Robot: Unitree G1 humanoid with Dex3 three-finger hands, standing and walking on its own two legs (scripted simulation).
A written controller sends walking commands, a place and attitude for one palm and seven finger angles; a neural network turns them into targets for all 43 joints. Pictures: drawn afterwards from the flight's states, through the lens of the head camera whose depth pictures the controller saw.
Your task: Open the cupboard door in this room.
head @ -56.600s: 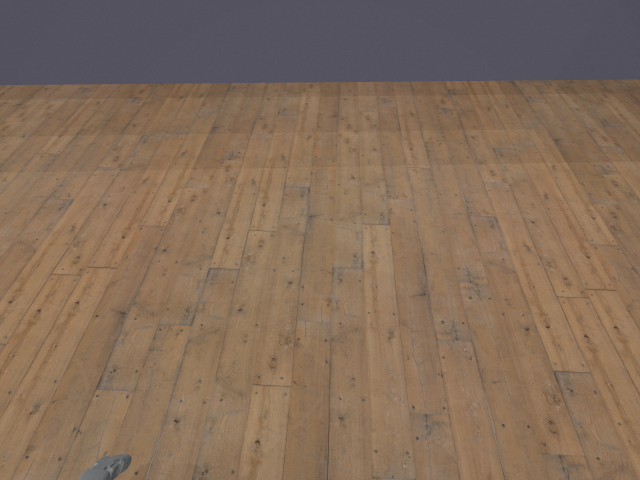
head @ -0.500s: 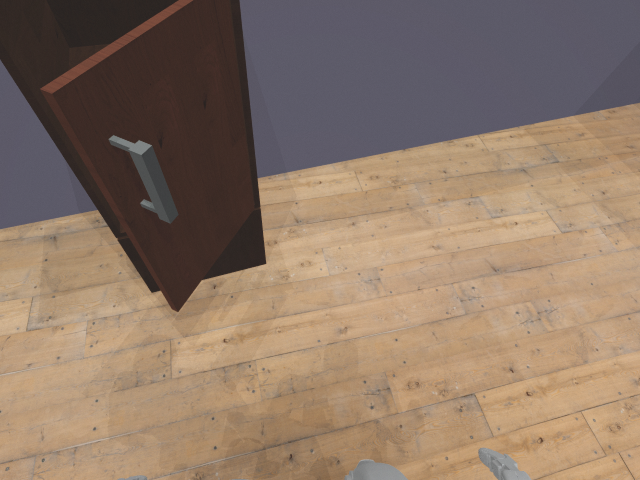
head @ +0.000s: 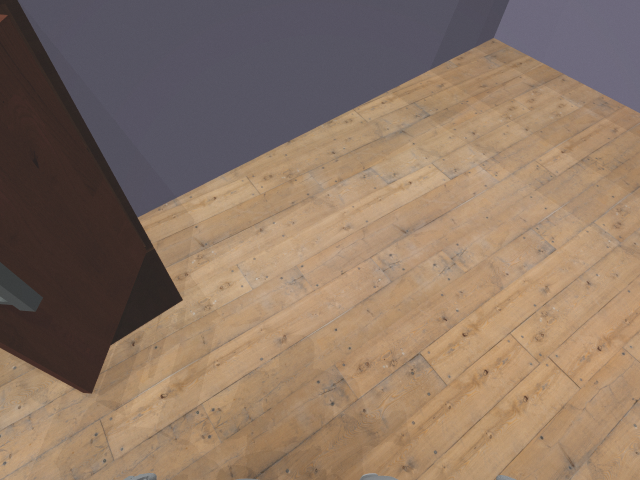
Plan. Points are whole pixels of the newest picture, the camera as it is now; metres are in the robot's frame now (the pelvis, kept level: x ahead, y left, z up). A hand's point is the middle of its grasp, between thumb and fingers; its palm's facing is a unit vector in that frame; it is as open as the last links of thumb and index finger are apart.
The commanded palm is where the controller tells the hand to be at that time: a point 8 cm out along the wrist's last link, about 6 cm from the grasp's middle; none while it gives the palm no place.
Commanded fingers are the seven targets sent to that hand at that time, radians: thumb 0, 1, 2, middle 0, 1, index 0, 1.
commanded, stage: walk to a spot facing it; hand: left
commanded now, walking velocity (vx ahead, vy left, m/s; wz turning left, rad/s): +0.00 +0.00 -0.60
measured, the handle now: out of the picture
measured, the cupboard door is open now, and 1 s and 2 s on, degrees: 47 47 47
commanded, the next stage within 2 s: turn to face it in 1.78 s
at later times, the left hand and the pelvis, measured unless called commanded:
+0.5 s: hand (224, 441) +0.18 +0.14 -0.14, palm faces -0.27 -0.93 -0.26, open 7.4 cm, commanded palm none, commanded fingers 0.00 0.90 0.90 -0.20 -0.30 -0.20 -0.30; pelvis +0.05 -0.04 +0.02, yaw -18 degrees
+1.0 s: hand (339, 281) +0.45 -0.01 -0.15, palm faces -0.62 -0.76 -0.18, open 7.4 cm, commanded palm none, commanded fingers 0.00 0.90 0.90 -0.20 -0.30 -0.20 -0.30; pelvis +0.22 -0.10 +0.01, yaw -36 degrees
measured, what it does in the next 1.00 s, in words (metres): walks ahead, turning right: right foot, then left foot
